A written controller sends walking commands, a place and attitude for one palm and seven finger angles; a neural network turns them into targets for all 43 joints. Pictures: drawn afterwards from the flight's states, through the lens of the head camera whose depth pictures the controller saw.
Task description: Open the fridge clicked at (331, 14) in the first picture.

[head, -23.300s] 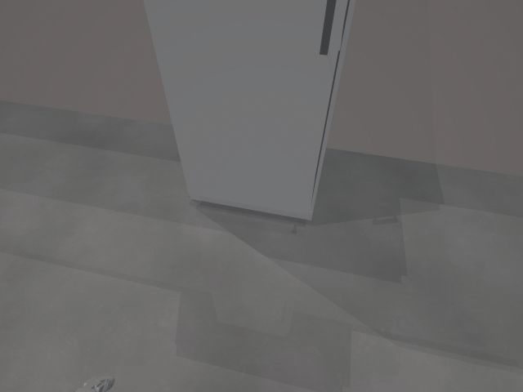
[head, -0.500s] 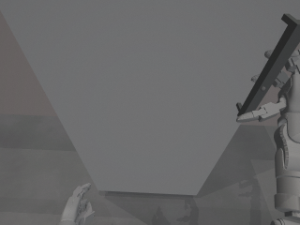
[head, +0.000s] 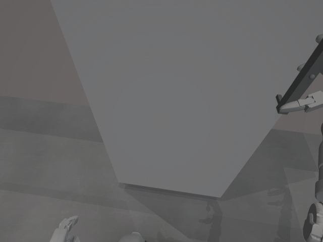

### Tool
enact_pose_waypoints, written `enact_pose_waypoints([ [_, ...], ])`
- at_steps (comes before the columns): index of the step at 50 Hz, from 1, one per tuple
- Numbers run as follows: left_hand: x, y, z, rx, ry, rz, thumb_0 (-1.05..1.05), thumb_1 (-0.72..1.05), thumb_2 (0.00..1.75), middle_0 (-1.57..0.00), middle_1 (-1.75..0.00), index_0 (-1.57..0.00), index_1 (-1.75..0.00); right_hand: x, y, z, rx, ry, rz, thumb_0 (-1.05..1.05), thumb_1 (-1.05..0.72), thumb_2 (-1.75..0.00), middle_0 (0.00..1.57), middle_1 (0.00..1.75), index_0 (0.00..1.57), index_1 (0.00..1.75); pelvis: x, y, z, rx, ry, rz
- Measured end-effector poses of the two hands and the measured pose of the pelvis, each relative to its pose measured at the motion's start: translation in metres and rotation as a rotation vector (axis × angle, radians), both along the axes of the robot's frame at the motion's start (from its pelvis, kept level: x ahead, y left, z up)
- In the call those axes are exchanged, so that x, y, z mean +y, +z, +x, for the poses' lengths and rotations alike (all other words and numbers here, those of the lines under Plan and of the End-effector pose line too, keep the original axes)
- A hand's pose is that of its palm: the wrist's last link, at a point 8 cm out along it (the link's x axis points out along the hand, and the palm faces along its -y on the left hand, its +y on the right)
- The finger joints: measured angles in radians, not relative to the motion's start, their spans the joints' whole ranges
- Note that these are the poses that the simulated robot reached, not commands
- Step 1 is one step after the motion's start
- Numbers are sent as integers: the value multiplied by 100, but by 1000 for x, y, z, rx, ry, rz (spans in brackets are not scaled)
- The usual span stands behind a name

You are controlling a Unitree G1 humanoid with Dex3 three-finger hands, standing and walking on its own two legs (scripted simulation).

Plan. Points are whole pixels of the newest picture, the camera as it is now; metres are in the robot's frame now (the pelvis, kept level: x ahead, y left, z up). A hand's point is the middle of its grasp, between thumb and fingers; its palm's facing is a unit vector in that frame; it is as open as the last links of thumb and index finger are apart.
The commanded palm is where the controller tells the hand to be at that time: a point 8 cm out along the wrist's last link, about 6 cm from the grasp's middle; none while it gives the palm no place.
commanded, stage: slip the hand off the handle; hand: right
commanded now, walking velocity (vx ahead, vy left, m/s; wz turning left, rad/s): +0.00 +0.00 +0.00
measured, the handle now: (308, 63) +0.45 -0.26 +0.24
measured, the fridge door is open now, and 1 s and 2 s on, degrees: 0 0 0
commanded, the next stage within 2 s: none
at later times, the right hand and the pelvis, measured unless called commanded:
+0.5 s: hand out of the picture +0.36 -0.38 +0.23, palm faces +0.35 +0.92 -0.17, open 14.7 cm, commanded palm +0.32 -0.41 +0.24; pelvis +0.00 -0.07 +0.00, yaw -2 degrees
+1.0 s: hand out of the picture +0.37 -0.37 +0.23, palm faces +0.39 +0.89 -0.23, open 14.7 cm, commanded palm +0.32 -0.40 +0.24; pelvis +0.09 -0.06 +0.01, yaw -3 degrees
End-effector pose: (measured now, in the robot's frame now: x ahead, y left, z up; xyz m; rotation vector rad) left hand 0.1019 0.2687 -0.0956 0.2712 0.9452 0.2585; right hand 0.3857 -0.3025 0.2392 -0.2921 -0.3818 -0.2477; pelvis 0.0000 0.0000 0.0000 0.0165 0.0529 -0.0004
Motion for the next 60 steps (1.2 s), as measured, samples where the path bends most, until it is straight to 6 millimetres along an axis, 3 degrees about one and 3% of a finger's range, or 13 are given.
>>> enact_pose_waypoints([
  [5,-7,1,-15,-3,39,8,1,91,90,-20,-30,-21,-30,-21,-2,-4,8,-32,36,-1,55,-20,65,122,28,117,-11,-2,-11,-3,21,5],
  [14,-42,6,-38,10,3,20,1,91,90,-20,-30,-21,-30,-110,-9,-46,4,-204,29,-2,55,-20,37,118,26,116,-36,-3,-17,0,26,11],
  [18,-59,8,-34,17,-51,33,1,91,90,-20,-30,-21,-30,-119,-6,-61,-37,-135,22,-2,55,-20,31,116,25,116,-48,-2,-11,-14,-12,24],
  [23,-79,17,-8,-60,-94,41,1,91,90,-21,-30,-21,-30,-121,-9,-61,-21,-66,52,-2,56,-20,27,116,25,116,-61,-1,-1,-32,-33,30],
  [30,-108,34,49,-215,-170,9,1,91,90,-21,-30,-21,-30,-124,-8,-62,-35,-83,41,-2,56,-20,26,115,25,116,-76,1,19,-42,-23,24],
  [36,-129,41,97,-264,-247,-29,1,90,90,-21,-30,-21,-30,-128,-6,-72,-53,-110,40,-1,56,-20,26,115,25,116,-78,4,43,-38,-30,23],
  [41,-136,42,134,-260,-300,-41,1,90,90,-21,-30,-21,-30,-127,-10,-69,-6,-133,40,-1,56,-20,26,115,25,116,-75,7,62,-23,-45,28],
  [50,-127,42,176,-243,-318,-60,1,90,90,-21,-30,-21,-30,-108,-3,-58,15,-108,11,-2,56,-20,26,115,25,116,-60,13,92,10,-49,32],
  [55,-111,37,185,-222,-284,-70,1,91,90,-21,-30,-21,-30,-111,0,-63,34,-131,4,-1,55,-20,26,115,25,116,-48,14,104,23,-37,23],
  [60,-90,31,185,-179,-259,-53,1,91,90,-21,-30,-21,-30,-121,-9,-70,80,-191,49,-1,55,-20,26,115,25,116,-34,13,106,27,-40,16],
])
